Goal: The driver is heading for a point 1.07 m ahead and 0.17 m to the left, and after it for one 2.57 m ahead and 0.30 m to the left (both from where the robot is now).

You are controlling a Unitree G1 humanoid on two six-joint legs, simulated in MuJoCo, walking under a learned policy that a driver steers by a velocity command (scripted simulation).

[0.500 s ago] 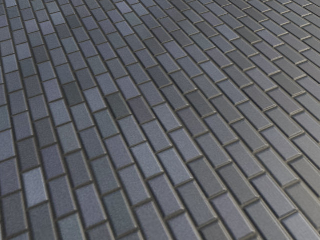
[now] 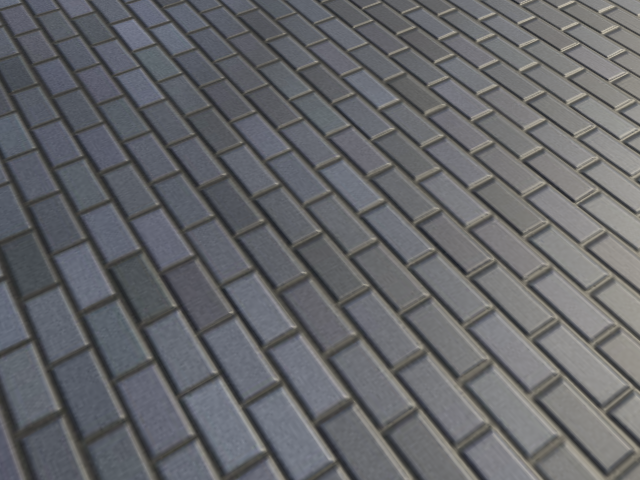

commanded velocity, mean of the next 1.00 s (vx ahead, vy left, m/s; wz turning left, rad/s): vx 0.25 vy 0.00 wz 0.25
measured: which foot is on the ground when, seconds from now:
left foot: down 0.00-0.40, up 0.42-0.88, down 0.90-1.00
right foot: up 0.00-0.36, down 0.38-0.90, up 0.92-1.00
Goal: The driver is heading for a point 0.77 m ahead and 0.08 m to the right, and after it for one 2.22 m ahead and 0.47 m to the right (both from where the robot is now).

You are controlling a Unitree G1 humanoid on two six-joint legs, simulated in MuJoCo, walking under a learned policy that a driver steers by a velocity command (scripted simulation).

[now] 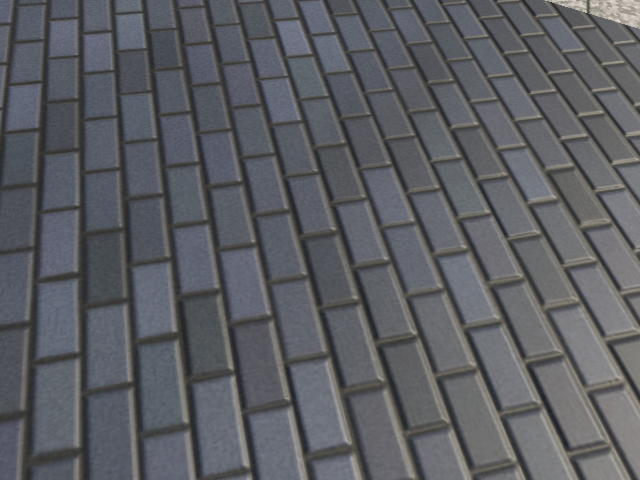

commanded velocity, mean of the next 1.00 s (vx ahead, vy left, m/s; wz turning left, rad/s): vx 0.40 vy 0.00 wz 0.10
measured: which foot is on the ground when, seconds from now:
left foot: down 0.00-0.42, up 0.44-0.90, down 0.92-1.00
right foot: up 0.00-0.40, down 0.42-0.94, up 0.96-1.00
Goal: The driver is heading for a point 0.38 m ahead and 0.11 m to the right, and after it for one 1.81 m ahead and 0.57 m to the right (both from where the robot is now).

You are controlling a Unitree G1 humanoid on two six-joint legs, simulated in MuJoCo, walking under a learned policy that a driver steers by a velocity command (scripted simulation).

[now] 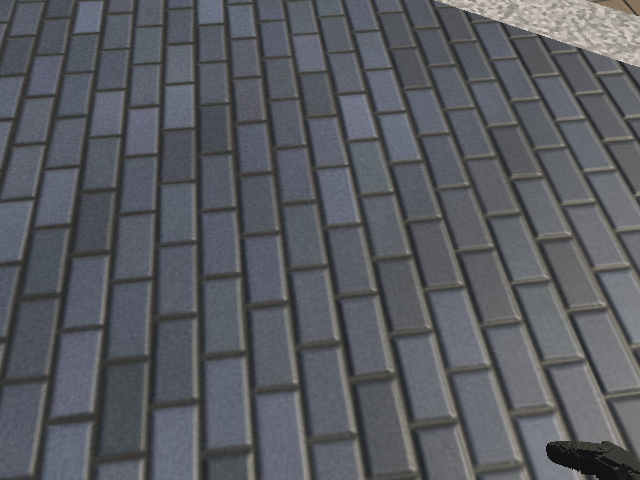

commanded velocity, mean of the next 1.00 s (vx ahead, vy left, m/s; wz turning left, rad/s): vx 0.50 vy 0.00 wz -0.42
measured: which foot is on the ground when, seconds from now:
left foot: down 0.00-0.46, up 0.48-0.94, down 0.96-1.00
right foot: up 0.00-0.46, down 0.48-0.98, up 1.00-1.00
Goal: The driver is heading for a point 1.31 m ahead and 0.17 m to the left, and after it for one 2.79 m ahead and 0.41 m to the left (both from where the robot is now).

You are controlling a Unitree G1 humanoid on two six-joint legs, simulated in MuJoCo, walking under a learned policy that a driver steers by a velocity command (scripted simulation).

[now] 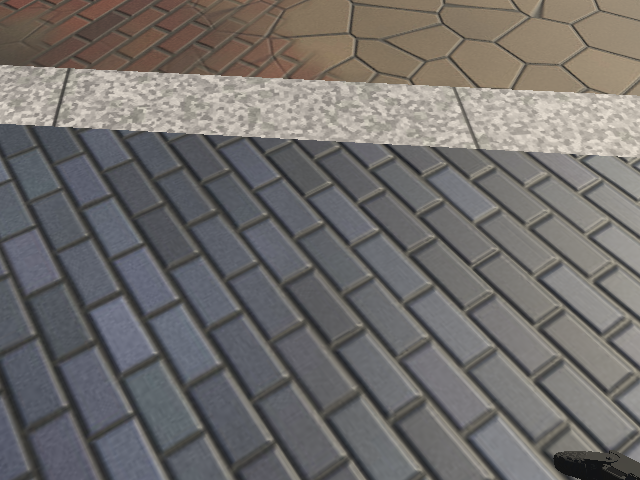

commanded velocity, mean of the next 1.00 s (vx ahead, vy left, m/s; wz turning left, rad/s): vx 0.50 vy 0.00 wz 0.10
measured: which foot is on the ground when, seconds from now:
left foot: down 0.00-0.52, up 0.54-1.00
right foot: up 0.00-0.48, down 0.50-1.00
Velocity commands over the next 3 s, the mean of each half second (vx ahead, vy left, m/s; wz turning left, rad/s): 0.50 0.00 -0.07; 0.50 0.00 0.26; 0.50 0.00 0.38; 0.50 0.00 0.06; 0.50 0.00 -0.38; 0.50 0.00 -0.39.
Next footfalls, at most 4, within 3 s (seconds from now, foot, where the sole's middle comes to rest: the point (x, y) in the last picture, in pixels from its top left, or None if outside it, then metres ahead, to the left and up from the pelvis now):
0.50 right None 0.44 -0.14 -0.76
1.04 left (297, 366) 0.72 0.13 -0.76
1.54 right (351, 249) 1.06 0.01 -0.76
2.08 left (230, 191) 1.25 0.36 -0.76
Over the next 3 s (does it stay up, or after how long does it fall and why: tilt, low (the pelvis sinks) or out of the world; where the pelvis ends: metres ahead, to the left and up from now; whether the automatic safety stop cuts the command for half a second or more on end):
stays up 1.65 0.26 0.00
